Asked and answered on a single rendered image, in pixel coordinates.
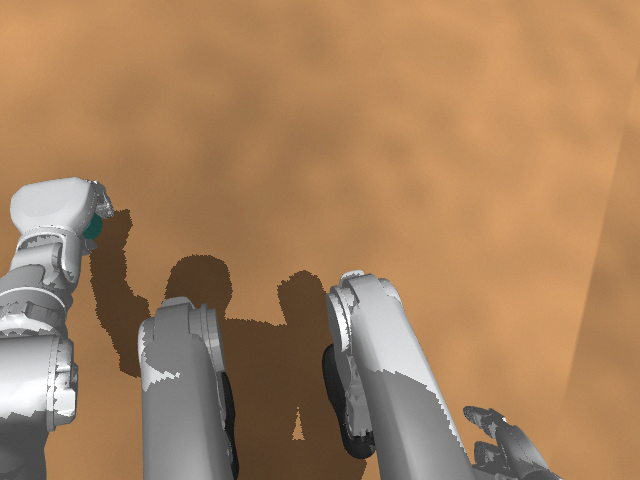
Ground right robot foot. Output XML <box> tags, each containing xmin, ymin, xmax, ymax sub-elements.
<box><xmin>322</xmin><ymin>344</ymin><xmax>376</xmax><ymax>459</ymax></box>

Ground left robot hand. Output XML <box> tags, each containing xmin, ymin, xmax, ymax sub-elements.
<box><xmin>10</xmin><ymin>177</ymin><xmax>114</xmax><ymax>256</ymax></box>

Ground left robot foot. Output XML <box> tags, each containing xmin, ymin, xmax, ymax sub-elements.
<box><xmin>221</xmin><ymin>372</ymin><xmax>239</xmax><ymax>480</ymax></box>

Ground left robot arm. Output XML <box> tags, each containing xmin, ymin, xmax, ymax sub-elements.
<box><xmin>0</xmin><ymin>227</ymin><xmax>83</xmax><ymax>480</ymax></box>

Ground right robot hand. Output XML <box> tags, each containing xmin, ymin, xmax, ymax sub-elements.
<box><xmin>463</xmin><ymin>406</ymin><xmax>551</xmax><ymax>480</ymax></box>

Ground tin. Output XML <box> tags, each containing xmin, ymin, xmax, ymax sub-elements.
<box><xmin>83</xmin><ymin>213</ymin><xmax>103</xmax><ymax>240</ymax></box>

